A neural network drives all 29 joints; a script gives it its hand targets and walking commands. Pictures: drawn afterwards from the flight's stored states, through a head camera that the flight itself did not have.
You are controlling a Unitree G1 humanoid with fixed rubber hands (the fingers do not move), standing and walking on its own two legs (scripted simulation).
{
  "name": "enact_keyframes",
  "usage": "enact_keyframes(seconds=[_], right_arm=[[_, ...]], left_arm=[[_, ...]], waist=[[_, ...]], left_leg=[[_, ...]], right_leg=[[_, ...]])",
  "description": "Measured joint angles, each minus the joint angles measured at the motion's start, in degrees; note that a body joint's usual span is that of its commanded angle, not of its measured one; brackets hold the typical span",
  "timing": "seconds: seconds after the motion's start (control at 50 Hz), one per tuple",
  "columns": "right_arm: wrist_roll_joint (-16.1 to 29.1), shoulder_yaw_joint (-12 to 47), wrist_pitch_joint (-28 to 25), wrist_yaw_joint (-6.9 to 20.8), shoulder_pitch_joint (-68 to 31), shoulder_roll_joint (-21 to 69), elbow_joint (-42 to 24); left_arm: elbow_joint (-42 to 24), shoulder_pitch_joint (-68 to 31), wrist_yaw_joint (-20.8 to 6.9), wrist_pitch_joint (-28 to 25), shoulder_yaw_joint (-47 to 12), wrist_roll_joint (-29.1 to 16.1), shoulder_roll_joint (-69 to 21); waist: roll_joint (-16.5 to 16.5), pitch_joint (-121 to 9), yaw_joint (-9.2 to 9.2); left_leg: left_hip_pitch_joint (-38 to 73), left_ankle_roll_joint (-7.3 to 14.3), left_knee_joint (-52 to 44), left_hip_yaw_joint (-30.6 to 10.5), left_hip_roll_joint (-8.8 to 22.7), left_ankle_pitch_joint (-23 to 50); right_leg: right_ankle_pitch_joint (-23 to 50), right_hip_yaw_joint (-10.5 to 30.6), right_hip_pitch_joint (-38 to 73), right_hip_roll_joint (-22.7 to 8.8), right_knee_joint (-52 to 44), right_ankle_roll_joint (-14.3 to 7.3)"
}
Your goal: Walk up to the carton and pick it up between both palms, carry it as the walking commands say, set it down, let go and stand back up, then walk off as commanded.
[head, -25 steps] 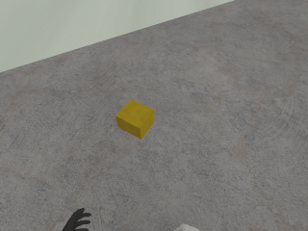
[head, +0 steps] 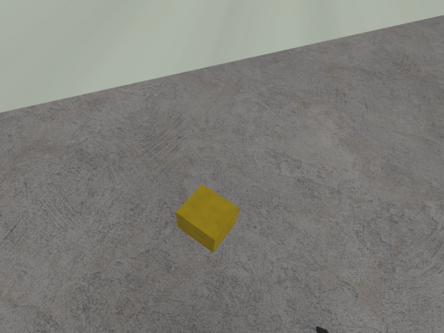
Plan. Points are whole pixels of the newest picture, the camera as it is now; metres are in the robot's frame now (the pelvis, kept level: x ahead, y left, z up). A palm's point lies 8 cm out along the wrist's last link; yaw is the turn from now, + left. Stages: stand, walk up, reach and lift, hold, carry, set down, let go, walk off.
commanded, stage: walk up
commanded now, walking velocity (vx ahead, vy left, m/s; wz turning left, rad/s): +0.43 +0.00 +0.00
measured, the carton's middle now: (207, 217) +0.69 +0.06 -0.69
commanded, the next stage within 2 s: none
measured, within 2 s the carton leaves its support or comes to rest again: neither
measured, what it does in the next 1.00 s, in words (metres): walks ahead: right foot, then left foot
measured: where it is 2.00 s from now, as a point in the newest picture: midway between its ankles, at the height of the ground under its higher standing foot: (147, 303)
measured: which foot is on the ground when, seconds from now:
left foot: down 0.00-0.22, up 0.24-0.62, down 0.64-1.00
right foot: up 0.00-0.20, down 0.22-1.00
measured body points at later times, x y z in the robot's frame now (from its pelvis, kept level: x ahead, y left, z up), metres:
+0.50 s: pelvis +0.17 -0.02 +0.01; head +0.21 -0.05 +0.46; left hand +0.16 +0.21 -0.13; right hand +0.22 -0.25 -0.16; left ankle +0.20 +0.15 -0.67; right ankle +0.17 -0.12 -0.73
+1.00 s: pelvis +0.24 +0.02 +0.01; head +0.25 +0.02 +0.46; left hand +0.25 +0.24 -0.15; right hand +0.32 -0.19 -0.14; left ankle +0.27 +0.14 -0.73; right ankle +0.22 -0.10 -0.73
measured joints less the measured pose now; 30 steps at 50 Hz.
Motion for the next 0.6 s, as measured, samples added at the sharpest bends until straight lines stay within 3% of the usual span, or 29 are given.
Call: enact_keyframes(seconds=[0.04,0.18,0.22,0.28,0.32,0.38,0.46,0.6], right_arm=[[0.31,0.34,0.08,-0.34,2.68,0.25,1.52],[0.98,-0.49,1.62,-0.66,10.90,-1.19,6.09],[1.27,-0.72,2.29,-0.55,13.16,-1.58,7.16],[1.14,-1.27,4.37,-0.56,13.99,-2.52,8.23],[0.86,-1.48,5.21,-0.29,13.09,-2.82,8.29],[0.62,-1.56,5.83,0.37,10.76,-3.03,7.18],[0.54,-1.35,6.09,0.37,6.55,-3.28,5.07],[1.18,-0.24,5.87,0.94,-0.15,-2.67,1.71]], left_arm=[[-2.03,-3.40,0.05,0.04,-0.15,0.19,0.13],[-6.74,-12.41,-0.25,0.06,-1.10,0.00,-0.40],[-7.44,-12.90,-0.46,-0.65,-1.32,0.19,-0.52],[-7.47,-12.77,-0.18,-1.14,-1.81,0.48,-1.81],[-6.78,-11.59,0.43,-0.85,-2.01,0.44,-2.33],[-4.77,-8.84,0.89,-0.63,-1.88,0.19,-2.97],[-1.89,-3.83,1.26,-1.18,-1.65,0.71,-2.77],[1.28,3.31,0.59,0.26,-1.29,0.73,-2.11]], waist=[[0.16,-0.23,-0.81],[1.83,0.34,-3.60],[2.28,0.17,-4.11],[4.86,0.24,-4.37],[5.56,0.35,-4.00],[6.09,0.66,-3.30],[6.05,1.17,-2.41],[4.61,1.90,0.46]], left_leg=[[3.04,0.01,-3.05,0.06,-0.49,0.11],[10.71,-2.06,-5.38,0.31,-0.43,-3.76],[11.04,-3.14,-1.28,0.01,0.01,-7.52],[5.40,-2.81,15.00,-3.86,0.69,-14.91],[0.85,-3.05,24.69,-5.10,0.79,-14.05],[-4.78,-3.82,31.01,-5.68,2.11,-8.53],[-8.01,-4.76,25.85,-6.36,3.56,-5.19],[-4.00,-4.92,5.51,-5.47,3.48,-1.96]], right_leg=[[1.24,-0.94,-2.99,-0.45,-3.55,0.35],[8.33,-3.85,-1.75,0.82,-31.29,0.53],[12.25,-5.05,0.75,1.23,-35.66,-1.02],[8.13,-6.69,1.32,1.85,-31.55,-3.36],[6.59,-7.16,2.98,2.04,-32.29,-3.34],[7.00,-7.61,5.91,2.32,-35.70,-2.91],[8.04,-7.70,9.82,2.21,-40.70,-2.34],[7.05,-7.54,14.09,2.07,-43.67,0.01]])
